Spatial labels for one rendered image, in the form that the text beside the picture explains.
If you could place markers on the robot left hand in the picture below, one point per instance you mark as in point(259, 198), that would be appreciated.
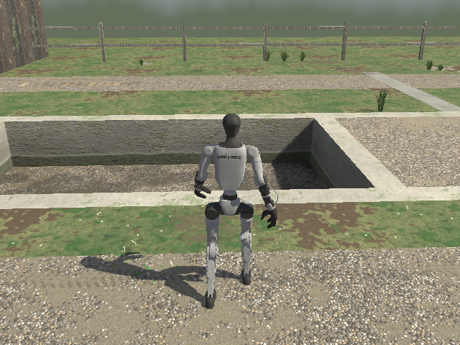
point(200, 194)

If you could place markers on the robot left upper arm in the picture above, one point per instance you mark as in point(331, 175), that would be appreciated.
point(207, 152)

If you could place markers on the robot left shin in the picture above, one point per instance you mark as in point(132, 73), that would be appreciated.
point(210, 272)

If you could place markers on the robot right thigh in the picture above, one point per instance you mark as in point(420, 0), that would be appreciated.
point(246, 210)

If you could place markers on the robot right hand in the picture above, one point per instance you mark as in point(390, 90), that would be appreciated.
point(272, 219)

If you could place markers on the right robot forearm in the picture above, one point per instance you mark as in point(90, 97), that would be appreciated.
point(266, 195)

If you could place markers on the robot right upper arm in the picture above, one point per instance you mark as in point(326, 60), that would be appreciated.
point(256, 162)

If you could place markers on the left robot forearm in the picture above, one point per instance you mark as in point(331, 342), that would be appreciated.
point(198, 184)

